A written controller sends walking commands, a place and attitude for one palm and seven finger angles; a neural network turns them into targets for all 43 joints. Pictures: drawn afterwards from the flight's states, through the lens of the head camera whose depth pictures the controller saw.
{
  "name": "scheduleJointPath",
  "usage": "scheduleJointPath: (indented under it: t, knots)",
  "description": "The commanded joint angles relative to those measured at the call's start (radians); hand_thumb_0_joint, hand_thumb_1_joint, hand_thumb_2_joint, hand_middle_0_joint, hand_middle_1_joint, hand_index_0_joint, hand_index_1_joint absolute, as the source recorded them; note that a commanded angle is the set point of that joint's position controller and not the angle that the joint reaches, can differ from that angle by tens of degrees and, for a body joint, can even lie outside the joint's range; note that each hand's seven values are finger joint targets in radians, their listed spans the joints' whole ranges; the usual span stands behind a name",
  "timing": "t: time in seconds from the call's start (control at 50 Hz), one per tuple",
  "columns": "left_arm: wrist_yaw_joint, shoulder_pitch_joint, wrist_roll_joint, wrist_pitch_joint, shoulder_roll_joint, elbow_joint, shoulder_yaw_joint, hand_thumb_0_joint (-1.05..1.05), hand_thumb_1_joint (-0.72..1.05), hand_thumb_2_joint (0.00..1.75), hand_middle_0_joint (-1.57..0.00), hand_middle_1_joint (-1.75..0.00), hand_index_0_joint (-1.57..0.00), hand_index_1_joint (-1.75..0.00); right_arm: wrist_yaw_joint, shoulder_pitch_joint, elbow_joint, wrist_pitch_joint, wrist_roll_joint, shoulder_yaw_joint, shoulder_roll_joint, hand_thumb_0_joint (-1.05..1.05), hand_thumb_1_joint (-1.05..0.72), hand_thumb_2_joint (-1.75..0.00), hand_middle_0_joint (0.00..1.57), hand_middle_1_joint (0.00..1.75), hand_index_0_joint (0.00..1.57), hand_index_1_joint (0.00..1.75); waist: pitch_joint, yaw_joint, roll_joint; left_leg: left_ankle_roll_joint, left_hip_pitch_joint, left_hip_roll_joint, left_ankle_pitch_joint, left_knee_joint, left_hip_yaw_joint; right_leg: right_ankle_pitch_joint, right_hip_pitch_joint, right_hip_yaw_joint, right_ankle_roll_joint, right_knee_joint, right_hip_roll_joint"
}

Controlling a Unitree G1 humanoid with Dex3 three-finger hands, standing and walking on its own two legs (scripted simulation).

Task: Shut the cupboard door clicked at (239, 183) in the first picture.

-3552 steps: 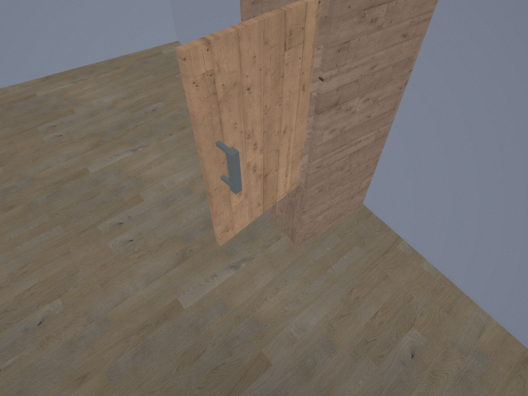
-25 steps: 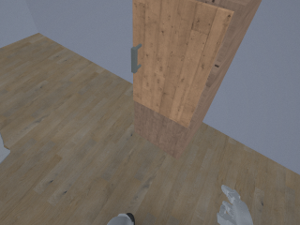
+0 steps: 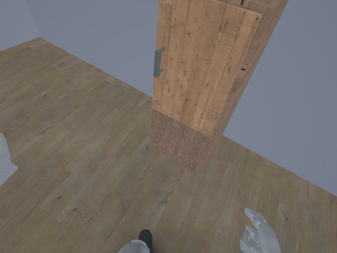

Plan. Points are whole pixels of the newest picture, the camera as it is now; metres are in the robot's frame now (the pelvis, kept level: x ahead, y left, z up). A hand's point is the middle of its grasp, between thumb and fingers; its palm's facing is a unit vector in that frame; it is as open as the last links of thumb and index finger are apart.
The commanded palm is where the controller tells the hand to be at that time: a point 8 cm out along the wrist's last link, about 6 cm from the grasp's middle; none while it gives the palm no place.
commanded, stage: stop stepping back and stand still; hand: left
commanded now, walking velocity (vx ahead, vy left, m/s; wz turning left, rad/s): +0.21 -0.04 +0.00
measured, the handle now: (159, 61) +0.84 +0.08 -0.01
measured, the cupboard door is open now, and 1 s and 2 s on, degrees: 3 3 3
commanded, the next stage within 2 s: let the arm hang, fingers relaxed in 0.76 s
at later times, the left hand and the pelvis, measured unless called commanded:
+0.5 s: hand out of the picture +0.13 +0.33 +0.20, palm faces +0.42 -0.81 -0.40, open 7.4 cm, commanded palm +0.08 +0.36 +0.19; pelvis -0.08 +0.07 +0.01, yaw -4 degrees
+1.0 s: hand (15, 235) +0.15 +0.32 -0.01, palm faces +0.16 -0.90 -0.41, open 7.4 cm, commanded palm none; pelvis -0.07 +0.09 -0.01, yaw +1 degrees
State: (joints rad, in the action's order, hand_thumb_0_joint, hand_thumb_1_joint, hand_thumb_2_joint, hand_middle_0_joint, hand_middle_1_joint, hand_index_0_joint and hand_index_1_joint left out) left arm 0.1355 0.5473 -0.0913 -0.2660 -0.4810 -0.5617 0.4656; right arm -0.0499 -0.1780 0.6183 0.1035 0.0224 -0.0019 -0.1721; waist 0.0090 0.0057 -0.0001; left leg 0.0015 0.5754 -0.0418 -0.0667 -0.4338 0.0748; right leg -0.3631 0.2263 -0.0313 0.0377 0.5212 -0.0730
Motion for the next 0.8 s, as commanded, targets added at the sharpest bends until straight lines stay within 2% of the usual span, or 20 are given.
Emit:
scheduleJointPath:
  t: [0.0,0.04,0.06,0.08,0.1,0.14,0.18,0.22,0.26,0.28,0.3,0.32,0.34,0.36,0.48,0.5,0.54,0.58,0.7,0.78]
  knots:
    - [0.044,-0.045,0.020,-0.010,-0.173,-0.180,0.100,0.00,0.90,0.90,-0.20,-0.30,-0.20,-0.30,-0.025,-0.001,-0.096,0.030,-0.005,-0.060,-0.150,0.00,-0.90,-0.90,0.20,0.30,0.20,0.30,0.087,0.019,-0.177,0.060,-0.507,0.026,-0.302,-0.528,-0.118,-0.436,0.587,0.294,0.157,-0.345,0.362]
    - [0.042,-0.174,0.025,0.030,-0.152,-0.166,0.072,0.00,0.90,0.90,-0.20,-0.30,-0.20,-0.30,-0.036,-0.013,-0.079,0.004,-0.001,-0.047,-0.159,0.00,-0.90,-0.90,0.20,0.30,0.20,0.30,-0.013,0.053,-0.102,0.042,-0.465,0.004,-0.326,-0.475,-0.152,-0.412,0.612,0.156,0.105,-0.221,0.294]
    - [0.046,-0.243,0.038,0.044,-0.124,-0.123,0.043,0.00,0.90,0.90,-0.20,-0.30,-0.20,-0.30,-0.051,0.004,-0.088,0.006,-0.007,-0.029,-0.163,0.00,-0.90,-0.90,0.20,0.30,0.20,0.30,-0.102,0.067,0.068,0.015,-0.344,-0.035,-0.364,-0.201,-0.226,-0.300,0.503,0.079,0.037,-0.040,0.194]
    - [0.050,-0.286,0.037,0.048,-0.119,-0.089,0.051,0.00,0.90,0.90,-0.20,-0.30,-0.20,-0.30,-0.060,0.016,-0.092,0.021,-0.010,-0.019,-0.181,0.00,-0.90,-0.90,0.20,0.30,0.20,0.30,-0.112,0.046,0.276,-0.011,-0.171,-0.101,-0.455,0.114,-0.336,-0.248,0.319,-0.005,-0.027,0.122,0.068]
    - [0.053,-0.363,0.038,0.039,-0.112,-0.104,0.039,0.00,0.90,0.90,-0.20,-0.30,-0.20,-0.30,-0.063,0.000,-0.101,0.050,-0.021,-0.020,-0.179,0.00,-0.90,-0.90,0.20,0.30,0.20,0.30,-0.102,0.035,0.340,-0.051,-0.042,-0.173,-0.612,0.303,-0.520,-0.150,0.149,-0.007,-0.054,0.267,-0.010]
    - [0.044,-0.287,0.040,0.033,-0.174,-0.122,0.097,0.00,0.90,0.90,-0.20,-0.30,-0.20,-0.30,-0.048,0.040,-0.118,0.074,-0.021,-0.036,-0.172,0.00,-0.90,-0.90,0.20,0.30,0.20,0.30,0.039,0.006,0.331,0.093,-0.106,-0.206,-0.944,0.466,-0.576,-0.196,0.085,0.012,-0.045,0.438,-0.075]
    - [0.019,-0.149,0.031,0.060,-0.113,-0.214,0.045,0.00,0.90,0.90,-0.20,-0.30,-0.20,-0.30,-0.009,0.057,-0.143,0.065,-0.012,-0.044,-0.147,0.00,-0.90,-0.90,0.20,0.30,0.20,0.30,0.097,-0.025,0.327,0.201,-0.136,-0.155,-0.757,0.474,-0.398,-0.159,0.004,-0.038,-0.027,0.453,-0.098]
    - [0.016,0.015,0.015,0.071,-0.113,-0.280,0.054,0.00,0.90,0.90,-0.20,-0.30,-0.20,-0.30,0.013,0.060,-0.167,0.052,-0.007,-0.049,-0.133,0.00,-0.90,-0.90,0.20,0.30,0.20,0.30,0.152,-0.037,0.331,0.182,-0.108,-0.080,-0.547,0.408,-0.181,-0.175,-0.185,-0.126,-0.006,0.231,-0.111]
    - [0.014,0.136,0.011,0.085,-0.138,-0.287,0.074,0.00,0.90,0.90,-0.20,-0.30,-0.20,-0.30,0.023,0.038,-0.179,0.032,-0.012,-0.042,-0.125,0.00,-0.90,-0.90,0.20,0.30,0.20,0.30,0.160,-0.023,0.210,0.140,-0.086,-0.024,-0.499,0.227,-0.077,-0.142,-0.274,-0.116,0.034,-0.059,-0.060]
    - [0.016,0.161,0.011,0.092,-0.175,-0.298,0.101,0.00,0.90,0.90,-0.20,-0.30,-0.20,-0.30,0.022,0.020,-0.166,0.013,-0.016,-0.039,-0.120,0.00,-0.90,-0.90,0.20,0.30,0.20,0.30,0.173,-0.020,0.019,0.110,-0.114,0.031,-0.422,-0.040,0.001,-0.119,-0.216,0.001,0.078,-0.196,0.064]
    - [0.017,0.119,0.013,0.091,-0.203,-0.311,0.131,0.00,0.90,0.90,-0.20,-0.30,-0.20,-0.30,0.021,0.000,-0.136,-0.010,-0.017,-0.047,-0.127,0.00,-0.90,-0.90,0.20,0.30,0.20,0.30,0.128,-0.011,-0.180,0.074,-0.134,0.060,-0.336,-0.467,0.006,-0.124,0.008,0.234,0.161,-0.313,0.307]
    - [0.029,-0.037,0.012,0.076,-0.242,-0.341,0.164,0.00,0.90,0.90,-0.20,-0.30,-0.20,-0.30,0.012,0.017,-0.127,-0.019,-0.010,-0.041,-0.144,0.00,-0.90,-0.90,0.20,0.30,0.20,0.30,0.041,0.015,-0.176,0.047,-0.005,0.037,-0.342,-0.689,-0.091,-0.208,0.148,0.380,0.251,-0.379,0.452]
    - [0.044,-0.113,0.012,0.058,-0.270,-0.258,0.220,0.00,0.90,0.90,-0.20,-0.30,-0.20,-0.30,0.007,0.023,-0.115,-0.022,0.019,-0.026,-0.152,0.00,-0.90,-0.90,0.20,0.30,0.20,0.30,0.020,0.028,-0.038,0.040,-0.045,-0.028,-0.317,-0.748,-0.145,-0.203,0.254,0.348,0.259,-0.367,0.480]
    - [0.053,-0.149,0.025,0.058,-0.179,-0.123,0.130,0.00,0.90,0.90,-0.20,-0.30,-0.20,-0.30,0.000,-0.004,-0.106,-0.020,0.002,-0.025,-0.115,0.00,-0.90,-0.90,0.20,0.30,0.20,0.30,0.068,0.051,-0.091,0.027,-0.024,-0.038,-0.333,-0.652,-0.130,-0.361,0.154,0.280,0.178,-0.332,0.412]
    - [0.069,-0.168,0.048,0.068,-0.108,-0.048,0.025,0.00,0.90,0.90,-0.20,-0.30,-0.20,-0.30,-0.057,0.023,-0.103,0.005,-0.013,-0.026,-0.149,0.00,-0.90,-0.90,0.20,0.30,0.20,0.30,-0.061,0.025,-0.002,-0.011,-0.283,-0.006,-0.329,-0.149,0.033,-0.336,0.202,0.119,0.111,-0.187,0.255]
    - [0.069,-0.164,0.043,0.062,-0.110,-0.073,0.024,0.00,0.90,0.90,-0.20,-0.30,-0.20,-0.30,-0.062,0.015,-0.112,0.015,-0.016,-0.029,-0.159,0.00,-0.90,-0.90,0.20,0.30,0.20,0.30,-0.050,0.028,0.036,-0.029,-0.318,-0.032,-0.374,-0.053,-0.019,-0.289,0.196,0.085,0.081,-0.091,0.209]
    - [0.068,-0.157,0.033,0.045,-0.123,-0.186,0.043,0.00,0.90,0.90,-0.20,-0.30,-0.20,-0.30,-0.064,0.020,-0.154,0.027,-0.028,-0.044,-0.199,0.00,-0.90,-0.90,0.20,0.30,0.20,0.30,-0.018,0.028,0.253,-0.118,-0.428,-0.259,-0.290,0.130,-0.404,-0.072,0.287,-0.047,-0.016,0.242,0.063]
    - [0.049,-0.141,0.039,0.028,-0.161,-0.227,0.085,0.00,0.90,0.90,-0.20,-0.30,-0.20,-0.30,-0.047,0.030,-0.125,0.042,-0.004,-0.033,-0.159,0.00,-0.90,-0.90,0.20,0.30,0.20,0.30,-0.031,0.036,0.271,-0.151,-0.288,-0.323,-0.522,0.271,-0.522,-0.127,0.260,0.018,-0.031,0.384,0.072]
    - [0.056,-0.029,0.049,0.039,-0.121,-0.193,0.096,0.00,0.90,0.90,-0.20,-0.30,-0.20,-0.30,-0.018,0.015,-0.135,0.040,-0.012,-0.035,-0.156,0.00,-0.90,-0.90,0.20,0.30,0.20,0.30,0.011,0.012,0.232,-0.053,-0.104,-0.191,-0.518,0.139,-0.143,0.020,-0.093,-0.067,-0.029,0.027,0.042]
    - [0.058,-0.041,0.039,0.055,-0.123,-0.083,0.108,0.00,0.90,0.90,-0.20,-0.30,-0.20,-0.30,-0.015,-0.005,-0.127,0.022,-0.017,-0.037,-0.142,0.00,-0.90,-0.90,0.20,0.30,0.20,0.30,0.035,0.014,-0.009,-0.014,-0.120,-0.057,-0.391,-0.134,-0.041,-0.028,-0.032,0.193,0.047,-0.146,0.179]
